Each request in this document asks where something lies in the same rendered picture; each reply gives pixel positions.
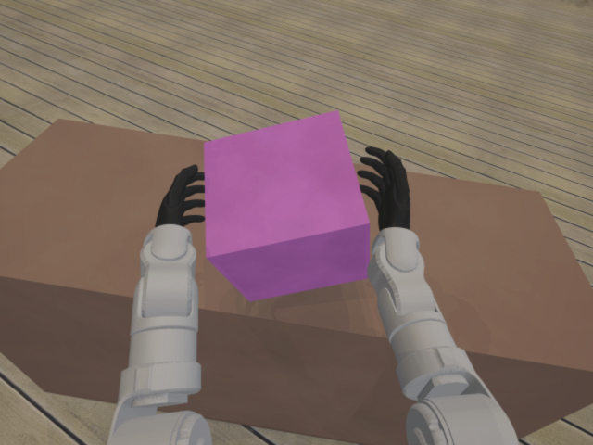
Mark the pedestal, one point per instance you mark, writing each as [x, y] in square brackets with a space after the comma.
[78, 201]

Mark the right robot upper arm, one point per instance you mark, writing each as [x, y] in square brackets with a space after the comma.
[471, 419]

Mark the robot left hand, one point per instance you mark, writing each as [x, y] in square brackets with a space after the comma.
[173, 205]

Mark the left robot upper arm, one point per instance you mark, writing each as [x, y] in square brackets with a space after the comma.
[178, 428]

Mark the robot right hand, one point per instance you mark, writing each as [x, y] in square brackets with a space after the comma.
[393, 199]

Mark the carton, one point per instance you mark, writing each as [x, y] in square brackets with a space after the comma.
[283, 208]

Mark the robot left forearm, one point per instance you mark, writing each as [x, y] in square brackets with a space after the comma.
[162, 368]

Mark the robot right forearm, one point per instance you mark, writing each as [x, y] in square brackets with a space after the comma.
[429, 363]

